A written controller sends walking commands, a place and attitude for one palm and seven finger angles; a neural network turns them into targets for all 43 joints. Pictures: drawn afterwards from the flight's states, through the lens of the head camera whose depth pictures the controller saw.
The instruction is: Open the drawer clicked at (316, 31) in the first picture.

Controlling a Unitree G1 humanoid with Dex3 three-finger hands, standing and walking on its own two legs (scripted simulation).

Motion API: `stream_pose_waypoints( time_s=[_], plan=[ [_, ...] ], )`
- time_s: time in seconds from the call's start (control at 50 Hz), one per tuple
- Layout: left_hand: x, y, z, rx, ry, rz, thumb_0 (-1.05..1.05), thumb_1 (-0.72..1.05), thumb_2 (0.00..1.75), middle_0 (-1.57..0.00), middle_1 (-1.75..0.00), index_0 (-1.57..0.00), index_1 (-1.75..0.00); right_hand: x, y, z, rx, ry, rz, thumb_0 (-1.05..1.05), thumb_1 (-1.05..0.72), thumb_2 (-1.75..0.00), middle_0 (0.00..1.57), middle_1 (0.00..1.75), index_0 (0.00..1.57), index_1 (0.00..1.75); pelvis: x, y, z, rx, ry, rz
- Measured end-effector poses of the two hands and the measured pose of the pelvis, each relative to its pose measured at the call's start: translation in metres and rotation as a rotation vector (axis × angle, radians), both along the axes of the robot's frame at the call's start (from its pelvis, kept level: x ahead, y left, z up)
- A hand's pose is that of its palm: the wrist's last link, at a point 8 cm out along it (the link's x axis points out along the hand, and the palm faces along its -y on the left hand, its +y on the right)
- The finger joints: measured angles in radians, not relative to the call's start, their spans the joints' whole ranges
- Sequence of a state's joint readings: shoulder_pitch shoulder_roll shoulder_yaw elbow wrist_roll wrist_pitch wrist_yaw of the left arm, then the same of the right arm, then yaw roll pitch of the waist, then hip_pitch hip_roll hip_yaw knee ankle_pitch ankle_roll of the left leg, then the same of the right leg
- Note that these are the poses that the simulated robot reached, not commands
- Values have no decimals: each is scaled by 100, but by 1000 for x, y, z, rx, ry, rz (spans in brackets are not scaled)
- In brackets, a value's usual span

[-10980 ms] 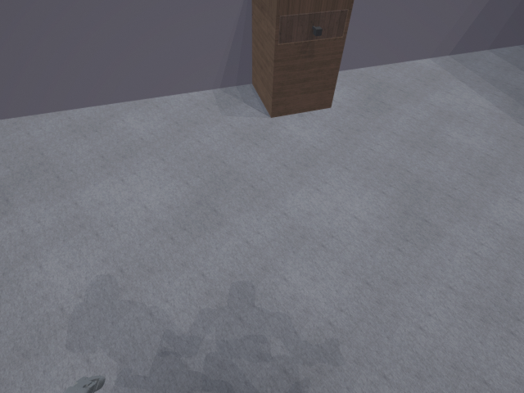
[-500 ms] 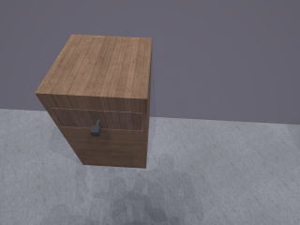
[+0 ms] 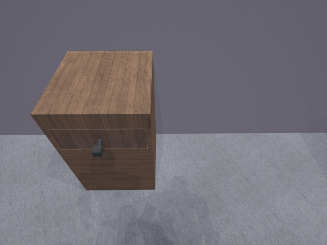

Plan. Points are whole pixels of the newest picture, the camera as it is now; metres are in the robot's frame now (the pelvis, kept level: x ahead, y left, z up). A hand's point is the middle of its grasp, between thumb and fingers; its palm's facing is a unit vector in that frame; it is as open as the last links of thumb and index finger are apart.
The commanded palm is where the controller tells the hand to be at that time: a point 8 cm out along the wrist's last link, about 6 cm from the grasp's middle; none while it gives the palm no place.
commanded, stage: come to a stop and stand still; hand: left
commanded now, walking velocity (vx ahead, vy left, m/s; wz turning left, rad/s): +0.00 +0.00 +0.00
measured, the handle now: (98, 147) +0.52 +0.29 -0.22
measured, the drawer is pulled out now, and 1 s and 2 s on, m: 0.00 0.00 0.00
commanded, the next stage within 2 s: look again from close up in 1.12 s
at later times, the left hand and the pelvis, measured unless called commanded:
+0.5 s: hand out of the picture -0.03 +0.16 -0.17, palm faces +0.01 -0.98 -0.18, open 7.4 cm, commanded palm none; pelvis -0.02 -0.01 +0.01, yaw +0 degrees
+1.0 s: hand out of the picture -0.05 +0.17 -0.17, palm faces +0.02 -0.99 -0.14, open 7.4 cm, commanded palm none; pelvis -0.02 +0.02 +0.01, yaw +0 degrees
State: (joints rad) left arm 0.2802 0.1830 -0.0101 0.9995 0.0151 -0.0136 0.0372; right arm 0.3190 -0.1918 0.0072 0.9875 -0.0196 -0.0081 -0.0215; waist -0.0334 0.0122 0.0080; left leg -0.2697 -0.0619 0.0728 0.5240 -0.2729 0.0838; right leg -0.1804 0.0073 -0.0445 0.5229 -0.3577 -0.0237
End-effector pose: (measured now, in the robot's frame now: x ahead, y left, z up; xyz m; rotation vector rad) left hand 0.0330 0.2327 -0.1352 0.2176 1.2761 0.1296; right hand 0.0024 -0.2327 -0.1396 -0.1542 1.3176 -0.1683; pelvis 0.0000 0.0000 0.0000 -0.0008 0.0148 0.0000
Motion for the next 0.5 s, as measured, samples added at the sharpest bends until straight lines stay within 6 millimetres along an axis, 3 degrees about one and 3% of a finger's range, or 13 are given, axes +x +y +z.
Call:
stream_pose_waypoints(
  time_s=[0.14, 0.28, 0.5],
  plan=[
    [-2, -7, 1, -6, -36, 14, 1, 91, 90, -20, -30, -20, -30, 15, -14, 4, -25, -45, 16, 1, -91, -90, 20, 30, 20, 30, -3, -6, 2, -4, -32, -3],
    [-20, -17, 0, -28, -11, 21, 1, 91, 90, -20, -30, -20, -30, 23, -10, 8, -8, -68, 30, 1, -91, -90, 20, 30, 20, 30, -9, -9, 5, -4, -39, -6],
    [-67, -25, -3, -56, 95, 52, 1, 91, 90, -20, -30, -20, -30, -2, 0, 6, 8, -1, 18, 1, -91, -90, 20, 30, 20, 30, -16, -5, 9, -7, -42, -7]
  ],
)
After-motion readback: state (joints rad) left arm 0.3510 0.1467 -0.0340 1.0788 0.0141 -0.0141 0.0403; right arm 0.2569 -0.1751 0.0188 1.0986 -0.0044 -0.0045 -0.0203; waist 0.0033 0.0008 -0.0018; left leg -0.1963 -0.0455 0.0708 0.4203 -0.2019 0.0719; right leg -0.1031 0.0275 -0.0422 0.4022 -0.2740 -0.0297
